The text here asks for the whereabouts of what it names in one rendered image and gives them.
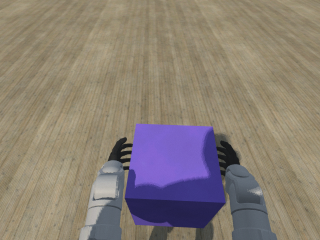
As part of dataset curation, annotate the robot left hand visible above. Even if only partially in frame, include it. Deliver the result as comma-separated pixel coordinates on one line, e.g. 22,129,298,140
108,137,133,171

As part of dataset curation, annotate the robot right hand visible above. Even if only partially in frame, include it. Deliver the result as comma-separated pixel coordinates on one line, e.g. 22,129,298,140
216,140,240,176

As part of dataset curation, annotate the robot left forearm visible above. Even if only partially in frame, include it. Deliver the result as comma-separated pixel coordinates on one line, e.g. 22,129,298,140
79,160,125,240

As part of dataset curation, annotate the robot right forearm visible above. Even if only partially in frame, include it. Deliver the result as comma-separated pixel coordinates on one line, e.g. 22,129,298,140
225,164,277,240

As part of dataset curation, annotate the carton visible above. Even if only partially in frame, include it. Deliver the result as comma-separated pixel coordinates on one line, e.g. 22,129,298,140
124,123,226,229

